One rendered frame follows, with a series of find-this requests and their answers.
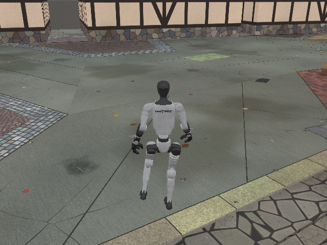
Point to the right robot upper arm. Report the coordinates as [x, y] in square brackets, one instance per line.
[182, 116]

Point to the left robot hand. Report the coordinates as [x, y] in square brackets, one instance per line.
[134, 147]

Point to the left robot upper arm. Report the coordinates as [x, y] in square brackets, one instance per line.
[144, 116]

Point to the robot left forearm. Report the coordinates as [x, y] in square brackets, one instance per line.
[138, 135]

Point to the robot right forearm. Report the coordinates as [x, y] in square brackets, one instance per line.
[187, 131]

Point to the left robot foot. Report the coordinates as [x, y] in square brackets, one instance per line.
[143, 195]

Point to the robot torso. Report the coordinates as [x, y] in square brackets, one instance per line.
[163, 123]

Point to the right robot hand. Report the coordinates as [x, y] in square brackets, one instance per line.
[189, 138]

